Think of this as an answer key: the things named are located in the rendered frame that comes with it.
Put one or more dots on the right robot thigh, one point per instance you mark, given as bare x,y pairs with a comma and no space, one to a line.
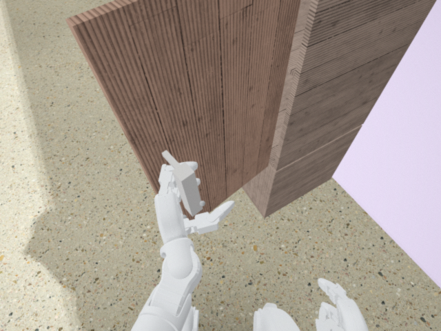
273,319

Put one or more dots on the robot thigh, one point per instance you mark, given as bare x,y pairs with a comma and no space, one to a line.
191,323
273,319

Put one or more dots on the right robot hand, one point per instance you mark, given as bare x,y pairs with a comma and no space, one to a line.
345,317

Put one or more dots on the left robot hand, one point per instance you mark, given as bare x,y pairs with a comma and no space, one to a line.
169,214

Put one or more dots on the robot left forearm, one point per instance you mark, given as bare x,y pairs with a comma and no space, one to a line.
169,304

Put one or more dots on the handle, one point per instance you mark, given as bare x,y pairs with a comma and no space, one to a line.
186,182

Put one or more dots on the cupboard door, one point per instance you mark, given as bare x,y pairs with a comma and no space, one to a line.
202,79

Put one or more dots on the left robot thigh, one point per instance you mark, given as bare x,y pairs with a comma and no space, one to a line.
191,323

